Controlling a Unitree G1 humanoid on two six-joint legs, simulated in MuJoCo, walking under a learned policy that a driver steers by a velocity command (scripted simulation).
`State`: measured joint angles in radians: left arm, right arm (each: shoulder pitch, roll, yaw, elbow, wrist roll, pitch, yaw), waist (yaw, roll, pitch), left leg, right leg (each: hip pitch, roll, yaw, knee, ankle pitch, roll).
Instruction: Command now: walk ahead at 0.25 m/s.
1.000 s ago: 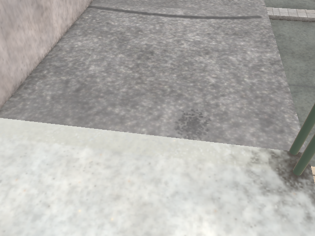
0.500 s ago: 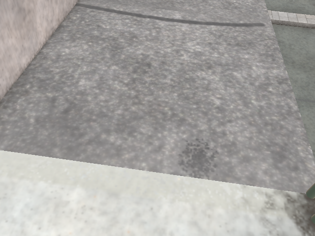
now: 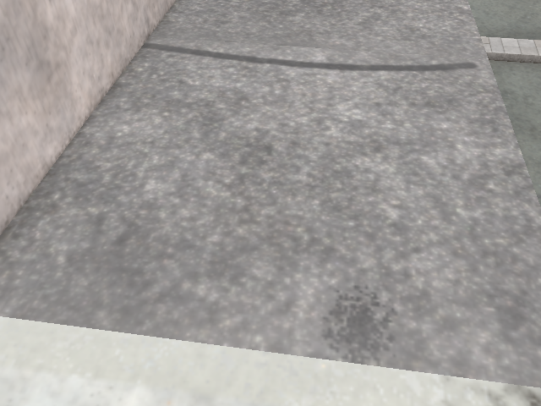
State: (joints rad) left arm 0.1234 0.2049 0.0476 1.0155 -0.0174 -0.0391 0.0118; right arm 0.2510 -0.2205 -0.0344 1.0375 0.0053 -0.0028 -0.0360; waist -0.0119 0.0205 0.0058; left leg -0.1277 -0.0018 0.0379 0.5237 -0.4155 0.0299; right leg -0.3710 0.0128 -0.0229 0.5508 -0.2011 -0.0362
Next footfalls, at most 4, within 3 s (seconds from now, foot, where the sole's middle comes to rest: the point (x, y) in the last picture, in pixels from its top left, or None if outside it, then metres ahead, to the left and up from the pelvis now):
0.38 right None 0.27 -0.15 -0.77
0.98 left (254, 367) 0.60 0.08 -0.77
1.56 right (342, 269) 0.91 -0.17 -0.80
2.02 left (259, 241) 1.03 0.07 -0.81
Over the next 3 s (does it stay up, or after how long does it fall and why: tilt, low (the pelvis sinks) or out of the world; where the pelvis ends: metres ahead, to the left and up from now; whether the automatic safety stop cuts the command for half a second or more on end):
stays up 0.99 -0.06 -0.04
